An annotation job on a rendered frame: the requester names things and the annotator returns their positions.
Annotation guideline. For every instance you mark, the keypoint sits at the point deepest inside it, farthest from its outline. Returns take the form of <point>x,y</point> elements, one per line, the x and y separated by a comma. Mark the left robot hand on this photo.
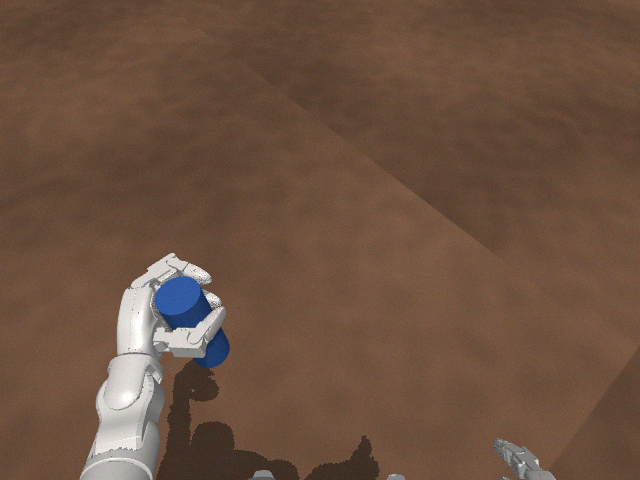
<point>142,329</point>

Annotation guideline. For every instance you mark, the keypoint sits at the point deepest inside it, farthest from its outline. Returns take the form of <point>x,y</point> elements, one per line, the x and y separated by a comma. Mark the left robot arm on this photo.
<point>128,404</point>

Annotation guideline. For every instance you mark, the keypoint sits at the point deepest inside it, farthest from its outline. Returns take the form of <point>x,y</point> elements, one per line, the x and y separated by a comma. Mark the right robot hand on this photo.
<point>524,464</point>

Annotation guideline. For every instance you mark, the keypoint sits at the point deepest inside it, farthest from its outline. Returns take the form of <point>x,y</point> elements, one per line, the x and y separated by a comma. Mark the can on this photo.
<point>182,303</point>

